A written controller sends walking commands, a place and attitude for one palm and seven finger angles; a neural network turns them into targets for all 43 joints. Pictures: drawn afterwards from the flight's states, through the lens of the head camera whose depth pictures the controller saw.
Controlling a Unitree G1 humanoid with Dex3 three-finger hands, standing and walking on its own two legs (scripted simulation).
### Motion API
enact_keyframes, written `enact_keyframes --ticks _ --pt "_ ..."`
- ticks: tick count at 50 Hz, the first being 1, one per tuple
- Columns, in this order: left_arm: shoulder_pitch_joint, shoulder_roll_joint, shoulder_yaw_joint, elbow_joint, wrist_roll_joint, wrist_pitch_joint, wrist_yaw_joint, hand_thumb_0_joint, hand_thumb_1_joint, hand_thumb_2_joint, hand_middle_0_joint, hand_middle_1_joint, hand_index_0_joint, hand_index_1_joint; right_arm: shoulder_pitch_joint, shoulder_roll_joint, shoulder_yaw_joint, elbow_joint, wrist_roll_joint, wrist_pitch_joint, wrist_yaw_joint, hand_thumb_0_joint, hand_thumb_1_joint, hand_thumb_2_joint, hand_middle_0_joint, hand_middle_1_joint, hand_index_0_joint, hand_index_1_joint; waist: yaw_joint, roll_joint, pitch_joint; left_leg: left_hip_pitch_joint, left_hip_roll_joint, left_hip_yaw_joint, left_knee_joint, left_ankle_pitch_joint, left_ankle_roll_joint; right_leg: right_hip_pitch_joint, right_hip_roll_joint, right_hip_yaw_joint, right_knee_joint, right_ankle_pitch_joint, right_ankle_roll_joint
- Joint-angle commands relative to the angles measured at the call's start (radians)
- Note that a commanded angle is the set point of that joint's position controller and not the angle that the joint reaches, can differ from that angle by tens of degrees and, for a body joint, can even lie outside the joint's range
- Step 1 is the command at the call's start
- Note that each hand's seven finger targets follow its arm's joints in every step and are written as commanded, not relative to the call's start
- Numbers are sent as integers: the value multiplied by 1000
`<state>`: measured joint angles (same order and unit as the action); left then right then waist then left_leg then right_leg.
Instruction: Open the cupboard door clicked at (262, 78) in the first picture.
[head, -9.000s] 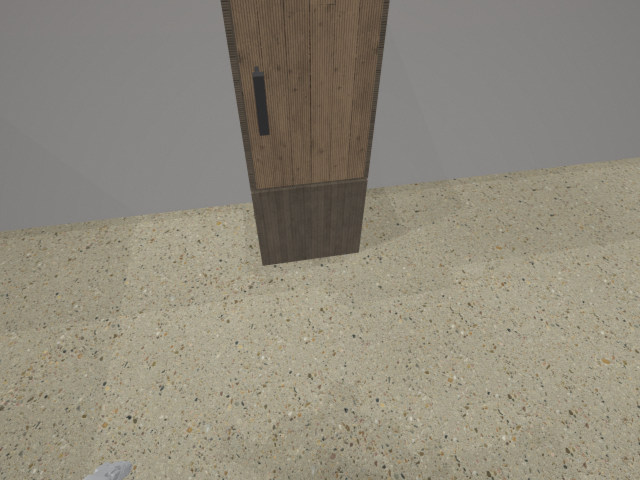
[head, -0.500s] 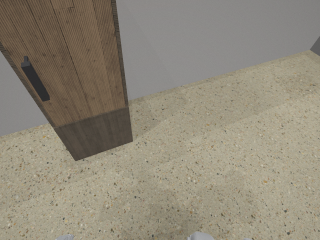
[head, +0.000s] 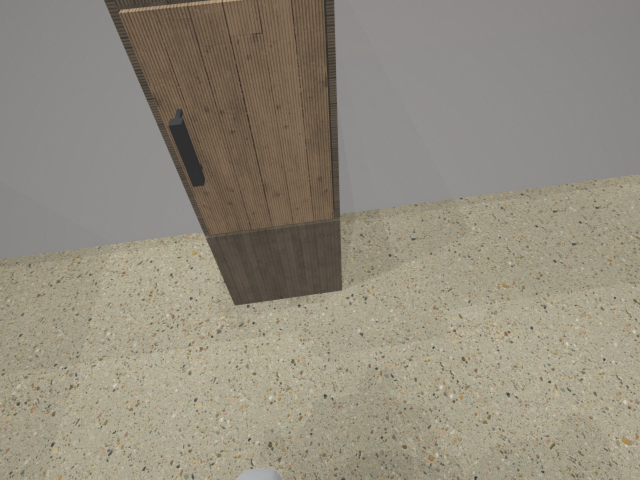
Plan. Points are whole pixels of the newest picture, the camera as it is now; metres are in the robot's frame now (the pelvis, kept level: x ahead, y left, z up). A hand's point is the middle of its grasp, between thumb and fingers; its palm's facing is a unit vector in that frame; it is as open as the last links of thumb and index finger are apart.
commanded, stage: turn to face it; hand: left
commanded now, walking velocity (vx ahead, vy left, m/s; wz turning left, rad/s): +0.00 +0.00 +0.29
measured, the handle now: (189, 148) +0.78 +0.34 -0.03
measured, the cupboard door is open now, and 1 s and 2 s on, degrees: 0 0 0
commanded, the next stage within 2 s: take the last steps up to it in 0.12 s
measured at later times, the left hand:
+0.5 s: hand out of the picture +0.01 +0.25 -0.17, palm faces +0.15 -0.97 -0.21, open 7.4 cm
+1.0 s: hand out of the picture +0.03 +0.14 -0.16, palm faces +0.26 -0.95 -0.19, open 7.3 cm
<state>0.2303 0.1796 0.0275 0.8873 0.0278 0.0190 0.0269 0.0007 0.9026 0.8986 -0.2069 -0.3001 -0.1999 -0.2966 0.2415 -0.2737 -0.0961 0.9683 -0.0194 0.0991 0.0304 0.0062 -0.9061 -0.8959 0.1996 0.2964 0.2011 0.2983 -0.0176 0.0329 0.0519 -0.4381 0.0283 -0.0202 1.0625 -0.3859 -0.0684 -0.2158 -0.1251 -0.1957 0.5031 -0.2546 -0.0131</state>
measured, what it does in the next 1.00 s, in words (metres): walks ahead: left foot, then right foot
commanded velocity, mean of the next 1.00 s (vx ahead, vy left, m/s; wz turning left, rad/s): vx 0.23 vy -0.01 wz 0.11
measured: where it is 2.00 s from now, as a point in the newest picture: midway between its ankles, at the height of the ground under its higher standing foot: outside the picture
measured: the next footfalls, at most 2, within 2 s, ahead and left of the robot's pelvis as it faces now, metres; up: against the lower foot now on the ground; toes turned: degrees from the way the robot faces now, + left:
left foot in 0.18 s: +0.01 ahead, +0.15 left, +0.00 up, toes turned +8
right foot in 0.66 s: +0.11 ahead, -0.08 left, +0.00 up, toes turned +1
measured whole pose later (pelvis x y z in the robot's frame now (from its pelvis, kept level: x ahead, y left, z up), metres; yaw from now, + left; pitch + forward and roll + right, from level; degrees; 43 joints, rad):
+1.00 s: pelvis +0.12 +0.01 +0.00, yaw +10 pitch -1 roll +1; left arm 0.46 0.08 0.02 1.14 0.02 -0.07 0.02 0.00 0.92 0.90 -0.20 -0.30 -0.20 -0.30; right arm 0.28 -0.19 -0.08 1.08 -0.02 0.02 0.02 0.01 -0.91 -0.90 0.20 0.30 0.20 0.30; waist 0.01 0.05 0.00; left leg -0.60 0.10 0.02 1.02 -0.13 -0.02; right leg -0.01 0.00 -0.16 0.29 -0.27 -0.05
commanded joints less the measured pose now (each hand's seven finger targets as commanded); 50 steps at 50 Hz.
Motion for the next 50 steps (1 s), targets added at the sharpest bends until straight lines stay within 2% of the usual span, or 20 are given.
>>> enact_keyframes --ticks 1,5,6,7,8,9,10,12,14,20,27,31,32,33,34,35,37,39,42,50 --pt "64 238 66 -34 6 -22 8 0 900 900 -200 -300 -200 -300 -106 -22 13 -103 6 -44 -5 0 -900 -900 200 300 200 300 67 -228 -49 -18 1 65 -195 -75 1 111 -239 174 -174 248 -120" --pt "61 247 72 -2 5 -17 4 0 900 900 -200 -300 -200 -300 -51 -15 25 -84 15 -65 -17 0 -900 -900 200 300 200 300 45 -249 -98 142 -24 113 -431 -20 20 93 -238 141 -71 391 -99" --pt "49 244 71 3 -2 -13 2 0 900 900 -200 -300 -200 -300 -9 -21 26 -72 13 -71 -19 0 -900 -900 200 300 200 300 18 -219 -111 227 -25 111 -546 85 29 49 -217 102 -19 352 -61" --pt "43 218 67 2 -14 -6 1 0 900 900 -200 -300 -200 -300 38 -59 19 -57 11 -83 -18 0 -900 -900 200 300 200 300 -11 -111 -138 352 17 66 -681 218 42 -29 -178 57 99 273 -10" --pt "58 150 55 -21 -23 1 -3 0 900 900 -200 -300 -200 -300 61 -161 -2 -59 1 -94 -24 0 -900 -900 200 300 200 300 -22 184 -146 464 254 -240 -750 453 124 -256 -47 3 298 -79 68" --pt "7 115 33 -44 -17 10 -1 0 900 900 -200 -300 -200 -300 82 -218 -12 -54 3 -86 -35 0 -900 -900 200 300 200 300 -38 271 -113 406 378 -343 -762 707 222 -330 5 79 430 -387 89" --pt "-17 138 36 -42 -14 17 0 0 900 900 -200 -300 -200 -300 70 -205 -5 -53 -2 -80 -37 0 -900 -900 200 300 200 300 -34 160 -92 337 385 -275 -744 635 257 -286 -15 133 507 -353 71" --pt "-8 128 45 16 -11 24 -3 0 900 900 -200 -300 -200 -300 -32 -132 17 -55 -5 -88 -55 0 -900 -900 200 300 200 300 0 211 -28 262 274 -218 -786 427 225 -299 -7 174 568 -238 75" --pt "20 127 41 49 -6 14 -19 0 900 900 -200 -300 -200 -300 -35 -92 34 -50 -4 -99 -56 0 -900 -900 200 300 200 300 10 160 -5 284 218 -175 -811 323 207 -321 15 163 610 -146 73" --pt "-1 110 25 70 1 -14 -35 0 900 900 -200 -300 -200 -300 105 -65 31 8 2 -132 -59 0 -900 -900 200 300 200 300 -20 80 -12 422 224 -214 -860 200 244 -386 19 155 522 -104 79" --pt "-71 69 26 44 -3 -24 -47 0 900 900 -200 -300 -200 -300 119 -68 21 36 -11 -134 -57 0 -900 -900 200 300 200 300 -26 110 73 273 240 -235 -902 -29 254 -251 25 131 236 -129 61" --pt "86 63 37 100 -3 -38 -48 0 900 900 -200 -300 -200 -300 78 -63 23 49 -10 -129 -53 0 -900 -900 200 300 200 300 56 46 30 100 178 -168 -774 -116 199 70 82 89 23 -15 52" --pt "162 88 43 130 1 -48 -43 0 900 900 -200 -300 -200 -300 80 -36 28 55 -5 -130 -51 0 -900 -900 200 300 200 300 87 -29 6 24 115 -121 -644 -131 164 200 60 129 -63 -29 43" --pt "249 157 56 156 10 -62 -32 0 900 900 -200 -300 -200 -300 94 21 40 45 6 -135 -46 0 -900 -900 200 300 200 300 121 -233 -27 -125 9 9 -387 -147 117 332 -111 346 -180 -246 -8" --pt "328 231 71 166 2 -62 -22 0 900 900 -200 -300 -200 -300 49 45 44 1 5 -137 -40 0 -900 -900 200 300 200 300 155 -411 -16 -264 -49 63 -134 -229 101 331 -305 674 -351 -398 -101" --pt "306 220 67 155 -9 -56 -15 0 900 900 -200 -300 -200 -300 16 -6 30 -12 -3 -131 -34 0 -900 -900 200 300 200 300 138 -281 47 -274 0 1 -14 -176 105 212 -335 690 -424 -529 -136" --pt "191 146 52 141 -11 -71 -11 0 900 900 -200 -300 -200 -300 23 5 19 22 -7 -124 -25 0 -900 -900 200 300 200 300 76 -212 106 -258 46 -11 90 1 104 67 -275 610 -429 -496 -115" --pt "135 75 31 131 -12 -83 -9 0 900 900 -200 -300 -200 -300 86 41 21 61 -11 -112 -19 0 -900 -900 200 300 200 300 25 -111 99 -188 71 1 85 131 83 16 -192 398 -403 -260 -84" --pt "181 45 18 158 -13 -97 -8 0 900 900 -200 -300 -200 -300 126 74 24 84 -11 -103 -15 0 -900 -900 200 300 200 300 7 -117 83 -183 67 29 70 219 59 39 -130 244 -389 -18 -70" --pt "316 36 7 232 -5 -118 2 0 900 900 -200 -300 -200 -300 -54 78 32 25 -3 -111 -7 0 -900 -900 200 300 200 300 41 -143 104 -282 90 65 -119 248 42 186 -151 202 -334 348 -117"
